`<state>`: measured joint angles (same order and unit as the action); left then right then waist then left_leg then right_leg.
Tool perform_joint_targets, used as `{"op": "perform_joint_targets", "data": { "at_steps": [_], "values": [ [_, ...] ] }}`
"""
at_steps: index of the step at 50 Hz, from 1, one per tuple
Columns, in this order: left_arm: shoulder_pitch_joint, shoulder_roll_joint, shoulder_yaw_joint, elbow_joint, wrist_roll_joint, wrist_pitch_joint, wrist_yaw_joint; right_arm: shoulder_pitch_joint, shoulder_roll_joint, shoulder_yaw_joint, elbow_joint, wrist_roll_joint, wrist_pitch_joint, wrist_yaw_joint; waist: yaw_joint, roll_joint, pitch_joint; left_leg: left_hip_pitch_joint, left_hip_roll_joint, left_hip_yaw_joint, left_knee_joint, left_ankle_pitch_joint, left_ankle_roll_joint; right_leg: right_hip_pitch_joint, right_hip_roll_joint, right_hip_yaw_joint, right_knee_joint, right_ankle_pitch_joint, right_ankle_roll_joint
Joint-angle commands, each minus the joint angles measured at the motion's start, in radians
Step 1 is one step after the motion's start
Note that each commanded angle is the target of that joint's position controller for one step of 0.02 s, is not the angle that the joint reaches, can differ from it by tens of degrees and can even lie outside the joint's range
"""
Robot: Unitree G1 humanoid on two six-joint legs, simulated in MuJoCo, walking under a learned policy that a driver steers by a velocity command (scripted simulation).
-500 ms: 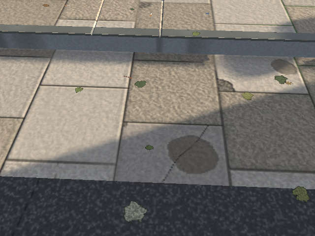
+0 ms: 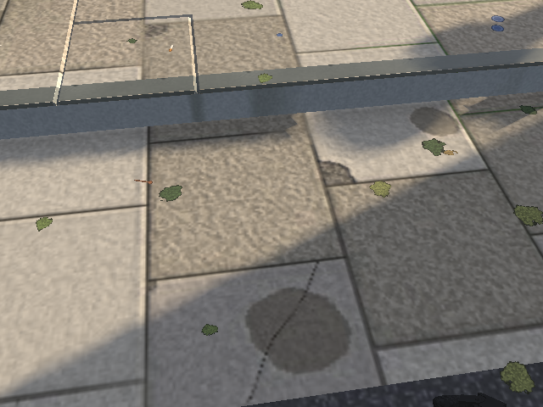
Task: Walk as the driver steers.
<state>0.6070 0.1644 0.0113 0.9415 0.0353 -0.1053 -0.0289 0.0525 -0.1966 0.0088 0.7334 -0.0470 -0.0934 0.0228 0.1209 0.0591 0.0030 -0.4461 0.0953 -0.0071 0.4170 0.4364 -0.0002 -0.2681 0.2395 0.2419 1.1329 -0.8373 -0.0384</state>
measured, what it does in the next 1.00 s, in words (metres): steps on the spot: right foot 0.14 m higher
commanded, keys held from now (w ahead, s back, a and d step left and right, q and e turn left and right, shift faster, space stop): e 0.06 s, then no key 0.26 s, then q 0.68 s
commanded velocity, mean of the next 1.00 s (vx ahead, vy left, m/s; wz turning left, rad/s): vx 0.04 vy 0.00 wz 0.10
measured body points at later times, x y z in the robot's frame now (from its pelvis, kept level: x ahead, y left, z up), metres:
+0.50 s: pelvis +0.03 +0.01 -0.03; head +0.03 +0.01 +0.42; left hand +0.30 +0.13 -0.08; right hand +0.04 -0.26 -0.16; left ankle +0.11 +0.12 -0.78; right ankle -0.04 -0.11 -0.62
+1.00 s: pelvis +0.05 +0.03 +0.02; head +0.08 +0.04 +0.47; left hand +0.02 +0.29 -0.11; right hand +0.30 -0.16 -0.07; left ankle +0.14 +0.16 -0.70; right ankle -0.04 -0.11 -0.64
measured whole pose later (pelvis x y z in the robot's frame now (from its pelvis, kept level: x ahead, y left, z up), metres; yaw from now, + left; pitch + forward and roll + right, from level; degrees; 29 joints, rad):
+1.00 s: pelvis +0.05 +0.03 +0.02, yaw +10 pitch +4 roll -1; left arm 0.35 0.25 0.00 0.84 -0.01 -0.07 0.03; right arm 0.08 -0.26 -0.03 0.63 0.03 0.02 0.09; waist 0.10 0.02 0.00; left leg -0.54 0.05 0.02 0.56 0.18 0.02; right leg -0.36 -0.19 -0.26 1.09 -0.76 0.06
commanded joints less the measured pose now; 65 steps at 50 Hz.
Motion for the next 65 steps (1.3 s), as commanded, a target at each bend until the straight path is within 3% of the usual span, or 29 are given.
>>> {"op": "perform_joint_targets", "data": {
  "at_steps": [1,2,3,4,5,6,10,14,18,24,25,26,27,28,29,32,35,38,41,47,48,49,52,53,54,55,58,60,65],
  "values": [
    [0.025,0.041,-0.014,-0.124,-0.020,-0.007,-0.038,0.566,-0.262,-0.101,0.096,0.011,0.010,-0.006,-0.228,0.215,-0.366,1.132,0.302,-0.137,0.258,0.742,0.331,-0.579,-0.005,0.006,0.555,0.130,0.113],
    [0.228,0.042,-0.003,-0.118,-0.014,0.005,-0.038,0.480,-0.264,-0.085,0.033,-0.021,0.018,0.034,-0.128,0.253,-0.614,1.175,0.501,-0.437,0.222,0.860,0.557,-0.687,0.020,-0.040,0.911,-0.126,0.133],
    [0.140,0.134,0.023,-0.145,-0.024,0.038,-0.034,0.418,-0.254,-0.079,0.028,-0.064,0.027,0.047,-0.131,0.110,-0.393,0.929,0.492,-0.431,0.192,0.739,0.507,-0.824,-0.043,-0.072,1.124,-0.045,0.132],
    [-0.159,0.112,0.020,-0.241,-0.114,0.081,0.065,0.339,-0.227,-0.091,0.052,0.049,0.040,0.016,-0.161,0.027,-0.272,0.774,0.480,-0.384,0.099,0.494,0.376,-0.894,-0.156,-0.181,1.197,0.009,0.158],
    [-0.200,0.096,0.009,-0.269,-0.101,0.114,0.110,0.224,-0.189,-0.066,0.048,0.082,0.060,-0.021,-0.110,-0.033,-0.215,0.599,0.452,-0.379,0.000,0.072,0.329,-0.857,-0.193,-0.186,1.119,0.099,0.166],
    [-0.260,0.084,0.006,-0.294,-0.076,0.153,0.128,0.209,-0.161,-0.046,0.049,0.057,0.074,-0.051,-0.102,-0.054,-0.109,0.355,0.423,-0.328,-0.089,-0.147,0.274,-0.765,-0.213,-0.177,1.079,0.154,0.154],
    [-0.309,0.016,-0.007,-0.340,-0.057,0.188,0.128,0.144,-0.207,-0.017,0.043,-0.011,0.085,-0.056,-0.051,0.011,0.004,0.010,0.215,-0.047,-0.168,-0.239,0.217,-0.553,-0.181,-0.200,0.989,0.369,0.130],
    [-0.449,0.028,-0.015,-0.403,-0.055,0.168,0.113,0.311,-0.146,0.007,0.068,0.020,0.095,-0.088,-0.122,-0.009,-0.051,0.288,0.219,-0.063,-0.080,-0.190,0.239,-0.751,-0.187,-0.111,0.987,0.448,0.128],
    [-0.565,0.009,-0.040,-0.457,-0.053,0.153,0.096,0.326,-0.179,-0.002,0.028,-0.002,0.109,-0.086,-0.139,0.005,-0.094,0.337,0.209,-0.079,-0.104,-0.166,0.276,-0.651,-0.235,-0.148,0.858,0.356,0.136],
    [-0.535,0.035,-0.056,-0.458,-0.059,0.119,0.080,0.362,-0.264,-0.077,0.002,0.036,0.145,-0.066,-0.146,0.243,-0.092,0.270,0.190,-0.051,-0.177,0.091,0.271,-0.221,-0.249,-0.357,0.199,0.091,0.043],
    [-0.494,0.063,-0.044,-0.449,-0.059,0.117,0.077,0.409,-0.230,-0.078,0.014,0.050,0.154,-0.066,-0.135,0.170,-0.073,0.276,0.182,-0.061,-0.135,0.062,0.237,-0.216,-0.265,-0.304,0.038,0.251,-0.004],
    [-0.481,0.149,-0.015,-0.441,-0.061,0.122,0.071,0.454,-0.192,-0.081,-0.010,0.049,0.151,-0.062,-0.169,-0.064,-0.097,0.184,0.112,0.022,-0.025,-0.033,0.172,-0.177,-0.358,-0.141,0.009,0.695,-0.083],
    [-0.315,0.402,0.053,-0.454,0.011,0.128,0.032,0.298,-0.151,-0.053,-0.109,-0.106,0.072,-0.003,-0.055,-0.558,-0.246,-0.191,0.030,-0.008,0.075,-0.729,0.175,0.072,-0.445,0.123,-0.305,0.573,-0.326],
    [-0.043,0.297,0.047,-0.368,0.097,0.101,0.045,0.045,-0.153,-0.055,-0.188,-0.105,0.047,-0.008,0.125,-0.415,0.068,-0.739,-0.163,-0.118,0.303,-1.082,0.082,0.183,-0.600,0.646,-0.585,0.456,-0.483],
    [-0.035,0.223,0.012,-0.381,0.126,0.081,0.045,-0.090,-0.049,-0.012,-0.196,-0.057,0.021,-0.025,0.193,-0.261,0.186,-0.947,-0.233,-0.447,0.351,-0.954,0.012,0.191,-0.668,0.751,-0.717,0.568,-0.503],
    [-0.475,0.222,0.027,-0.410,0.065,0.044,-0.031,0.136,-0.157,-0.048,-0.109,-0.003,-0.023,-0.062,-0.120,-0.254,-0.050,-0.518,-0.243,-0.263,0.694,-0.660,-0.105,-0.144,-0.548,0.168,-0.450,0.876,-0.280],
    [-0.736,0.143,0.001,-0.437,0.063,0.030,-0.048,0.323,-0.190,-0.057,-0.040,-0.073,0.057,-0.006,-0.278,-0.149,-0.116,-0.249,-0.234,-0.107,1.161,-0.450,-0.070,-0.543,-0.518,-0.082,-0.433,0.736,-0.189],
    [-0.545,0.130,-0.016,-0.336,0.034,-0.017,0.020,0.246,-0.153,-0.038,-0.095,-0.031,0.064,0.008,-0.160,-0.078,-0.111,-0.472,-0.109,-0.131,1.011,-0.376,-0.054,-0.174,-0.555,-0.127,-0.390,0.710,-0.156],
    [-0.206,0.172,-0.007,-0.205,0.013,-0.033,0.100,0.002,-0.084,-0.012,-0.164,-0.042,0.058,0.050,0.052,-0.129,-0.023,-0.665,-0.002,-0.034,0.552,-0.232,-0.064,0.143,-0.551,-0.141,-0.357,0.414,-0.106],
    [-0.284,0.277,0.016,-0.130,0.049,-0.029,0.024,-0.049,-0.164,-0.055,-0.185,-0.043,0.088,0.071,-0.040,-0.187,0.078,-0.208,-0.029,0.047,0.217,-0.285,0.032,-0.116,-0.652,-0.123,-0.529,0.286,-0.097],
    [-0.344,0.332,0.076,-0.172,-0.101,0.025,0.064,-0.103,-0.184,-0.091,-0.198,0.162,0.105,0.063,-0.019,-0.133,0.062,-0.166,-0.093,0.025,0.138,-0.335,0.019,-0.106,-0.580,-0.271,-0.356,0.570,-0.069],
    [-0.334,0.320,0.075,-0.168,-0.111,0.049,0.083,-0.073,-0.138,-0.077,-0.180,0.165,0.112,0.064,-0.038,-0.119,0.020,-0.114,-0.108,0.075,0.064,-0.245,0.015,-0.050,-0.580,-0.322,-0.280,0.649,-0.042],
    [-0.288,0.208,0.072,-0.149,-0.083,0.070,0.096,0.196,-0.139,-0.120,-0.039,0.092,0.130,0.047,-0.153,-0.077,-0.102,0.357,-0.139,0.130,-0.105,-0.022,0.076,-0.141,-0.502,-0.450,0.069,0.681,0.022],
    [-0.302,0.164,0.066,-0.164,-0.057,0.065,0.099,0.348,-0.216,-0.150,0.012,0.073,0.130,0.032,-0.234,0.050,-0.146,0.666,-0.018,-0.024,-0.036,0.290,0.151,-0.427,-0.419,-0.463,0.432,0.238,0.072],
    [-0.262,0.096,0.038,-0.221,-0.036,0.056,0.085,0.328,-0.324,-0.153,-0.013,0.033,0.116,0.020,-0.178,0.176,-0.252,0.899,0.164,-0.204,0.237,0.688,0.246,-0.741,-0.382,-0.365,0.774,-0.057,0.123],
    [-0.302,0.148,0.040,-0.263,-0.050,0.045,0.083,0.298,-0.348,-0.155,-0.053,0.039,0.122,0.019,-0.218,0.116,-0.406,0.883,0.251,-0.323,0.180,0.602,0.342,-0.773,-0.366,-0.265,0.914,0.000,0.146],
    [-0.400,0.147,0.033,-0.318,-0.046,0.071,0.142,0.108,-0.263,-0.108,-0.097,0.052,0.145,-0.009,-0.147,-0.032,-0.289,0.513,0.293,-0.472,-0.019,-0.233,0.336,-0.854,-0.345,-0.180,0.892,0.276,0.140],
    [-0.342,0.205,0.061,-0.306,-0.046,0.109,0.160,0.086,-0.210,-0.074,-0.105,0.041,0.134,-0.008,-0.090,-0.058,-0.176,0.252,0.179,-0.409,-0.028,-0.492,0.263,-0.765,-0.317,-0.155,0.762,0.481,0.122],
    [-0.478,0.095,0.038,-0.421,-0.011,0.118,0.147,0.133,-0.202,-0.046,-0.112,0.025,0.139,-0.080,-0.108,0.029,-0.109,0.138,0.046,-0.402,0.045,-0.422,0.229,-0.827,-0.220,-0.174,0.730,0.659,0.167]
  ]
}}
